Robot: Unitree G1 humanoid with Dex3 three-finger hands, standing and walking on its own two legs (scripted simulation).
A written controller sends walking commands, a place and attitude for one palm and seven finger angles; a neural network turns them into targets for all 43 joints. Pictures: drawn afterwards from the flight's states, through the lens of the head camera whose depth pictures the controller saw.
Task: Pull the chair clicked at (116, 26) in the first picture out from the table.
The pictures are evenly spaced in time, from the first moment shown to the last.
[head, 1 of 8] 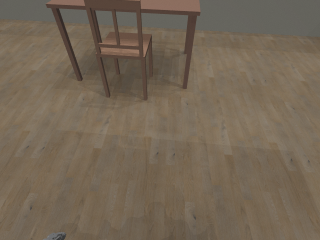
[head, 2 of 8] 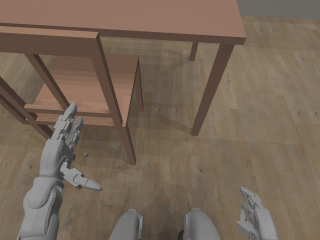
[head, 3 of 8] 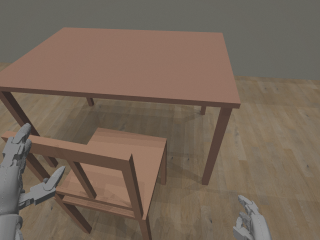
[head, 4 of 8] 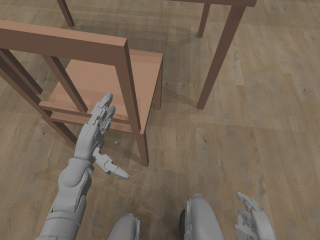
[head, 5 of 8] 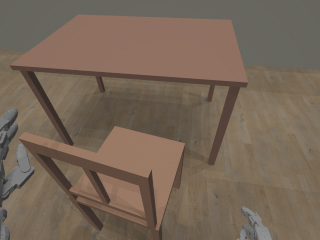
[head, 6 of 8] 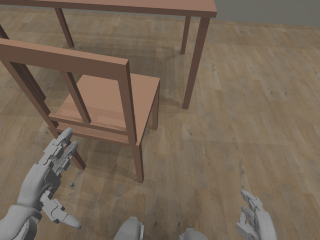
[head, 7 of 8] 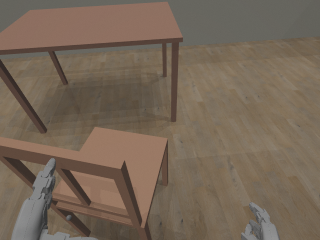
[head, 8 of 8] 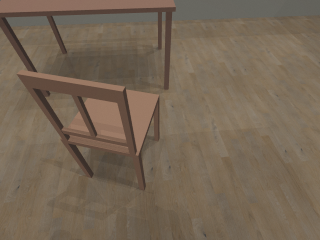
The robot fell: no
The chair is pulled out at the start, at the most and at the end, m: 0.00 0.67 0.67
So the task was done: yes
